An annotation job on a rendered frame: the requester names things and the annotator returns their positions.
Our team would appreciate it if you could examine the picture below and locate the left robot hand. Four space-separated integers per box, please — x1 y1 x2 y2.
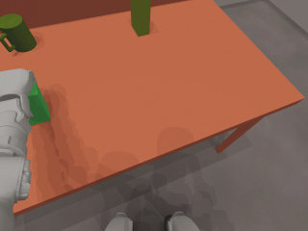
0 68 38 118

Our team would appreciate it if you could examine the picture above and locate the left robot upper arm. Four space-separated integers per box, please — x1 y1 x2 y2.
0 156 32 231

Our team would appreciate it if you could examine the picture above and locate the robot left forearm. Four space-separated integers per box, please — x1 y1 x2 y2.
0 90 32 160

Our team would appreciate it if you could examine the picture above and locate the robot left thigh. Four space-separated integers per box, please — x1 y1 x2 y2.
105 217 133 231

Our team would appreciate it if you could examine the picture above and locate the sponge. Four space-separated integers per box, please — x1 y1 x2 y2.
28 82 51 126

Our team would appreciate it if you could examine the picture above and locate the table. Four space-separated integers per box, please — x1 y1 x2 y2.
0 0 305 217

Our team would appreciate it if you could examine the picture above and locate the robot right shin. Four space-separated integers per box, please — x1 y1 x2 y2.
171 212 184 218

